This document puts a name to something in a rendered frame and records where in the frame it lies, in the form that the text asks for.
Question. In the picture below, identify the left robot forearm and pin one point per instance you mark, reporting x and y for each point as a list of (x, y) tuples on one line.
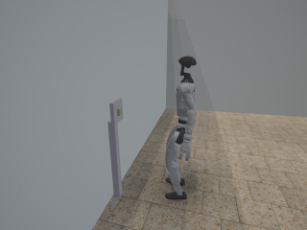
[(191, 120)]

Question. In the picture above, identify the left robot hand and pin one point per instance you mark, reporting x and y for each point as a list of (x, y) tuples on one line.
[(184, 147)]

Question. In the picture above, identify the robot torso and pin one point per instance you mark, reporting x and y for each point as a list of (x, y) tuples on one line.
[(182, 108)]

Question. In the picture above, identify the robot left upper arm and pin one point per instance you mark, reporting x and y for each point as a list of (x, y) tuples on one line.
[(186, 92)]

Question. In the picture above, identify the right robot foot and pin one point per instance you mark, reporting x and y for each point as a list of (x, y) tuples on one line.
[(182, 181)]

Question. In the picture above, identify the button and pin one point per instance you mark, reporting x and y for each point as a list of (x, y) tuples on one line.
[(119, 111)]

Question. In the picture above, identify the panel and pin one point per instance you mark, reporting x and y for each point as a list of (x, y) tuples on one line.
[(114, 146)]

